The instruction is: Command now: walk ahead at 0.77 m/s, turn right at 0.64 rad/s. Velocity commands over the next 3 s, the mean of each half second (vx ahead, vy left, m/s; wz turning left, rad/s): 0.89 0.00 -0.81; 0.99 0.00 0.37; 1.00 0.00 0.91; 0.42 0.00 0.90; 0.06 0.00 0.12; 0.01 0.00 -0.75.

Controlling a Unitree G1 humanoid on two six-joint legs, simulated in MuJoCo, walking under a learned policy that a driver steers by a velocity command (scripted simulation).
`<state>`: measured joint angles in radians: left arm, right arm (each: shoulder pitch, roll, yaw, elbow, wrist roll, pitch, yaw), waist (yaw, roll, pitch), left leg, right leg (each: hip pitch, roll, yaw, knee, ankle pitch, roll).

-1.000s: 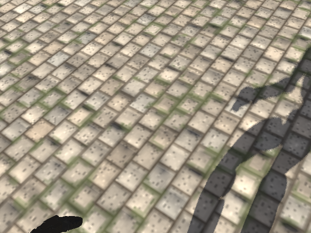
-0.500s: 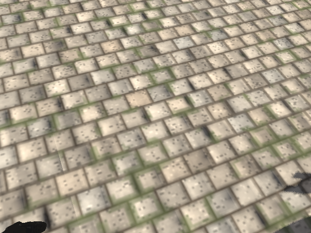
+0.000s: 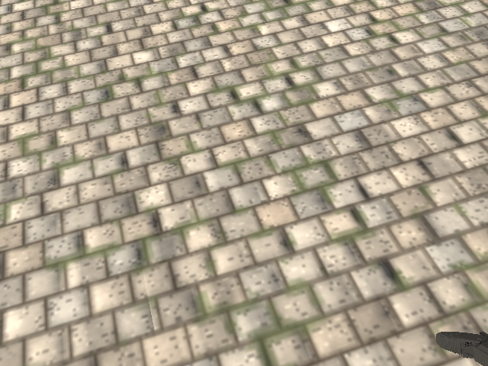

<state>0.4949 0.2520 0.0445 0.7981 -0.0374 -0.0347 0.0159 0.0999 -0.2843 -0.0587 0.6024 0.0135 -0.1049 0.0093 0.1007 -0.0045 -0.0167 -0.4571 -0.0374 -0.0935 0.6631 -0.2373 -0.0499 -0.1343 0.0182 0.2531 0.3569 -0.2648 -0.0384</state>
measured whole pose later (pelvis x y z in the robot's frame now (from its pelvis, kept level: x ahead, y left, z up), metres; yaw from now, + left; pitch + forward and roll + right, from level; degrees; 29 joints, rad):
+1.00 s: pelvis +0.69 -0.22 -0.05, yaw -13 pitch -1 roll -3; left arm 0.38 0.26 0.05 0.81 0.01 -0.07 0.03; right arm 0.14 -0.28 -0.04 0.72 0.06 -0.05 0.06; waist 0.03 0.02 0.06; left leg -0.68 0.02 0.12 0.73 0.08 0.11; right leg 0.31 0.06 -0.30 0.28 -0.47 0.02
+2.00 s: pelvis +1.42 -0.21 -0.03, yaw +42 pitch +1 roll -2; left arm 0.09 0.31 0.04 0.70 -0.01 -0.04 0.01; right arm 0.12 -0.32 -0.06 0.58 0.00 -0.01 0.03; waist -0.01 -0.02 0.15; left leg -0.48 -0.11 -0.01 0.56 -0.10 0.12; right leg -0.45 0.00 0.04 1.27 -0.49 0.04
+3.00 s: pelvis +1.56 -0.23 -0.03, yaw +18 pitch +3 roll +1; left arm 0.16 0.32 0.09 0.58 -0.01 0.07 -0.02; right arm 0.12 -0.30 -0.10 0.69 -0.01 0.01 -0.02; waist 0.00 0.02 0.06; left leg -0.37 0.13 0.13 0.86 -0.51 -0.07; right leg -0.39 -0.02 -0.04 0.67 -0.32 -0.05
